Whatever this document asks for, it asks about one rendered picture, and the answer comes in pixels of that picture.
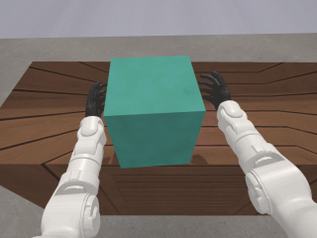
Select pedestal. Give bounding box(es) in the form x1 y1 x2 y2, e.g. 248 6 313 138
0 61 317 216

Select right robot hand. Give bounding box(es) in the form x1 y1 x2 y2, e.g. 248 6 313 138
198 70 232 111

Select robot right upper arm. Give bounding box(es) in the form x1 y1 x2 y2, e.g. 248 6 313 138
245 160 317 238

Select robot left upper arm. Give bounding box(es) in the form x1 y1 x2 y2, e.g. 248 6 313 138
32 192 101 238

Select left robot hand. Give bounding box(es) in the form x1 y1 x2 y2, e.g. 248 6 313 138
85 81 108 118

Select right robot forearm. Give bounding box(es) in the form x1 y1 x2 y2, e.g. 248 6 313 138
217 100 312 198

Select left robot forearm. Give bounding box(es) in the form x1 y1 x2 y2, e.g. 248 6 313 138
41 116 107 235

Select carton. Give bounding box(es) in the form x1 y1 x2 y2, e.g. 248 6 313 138
103 56 206 169

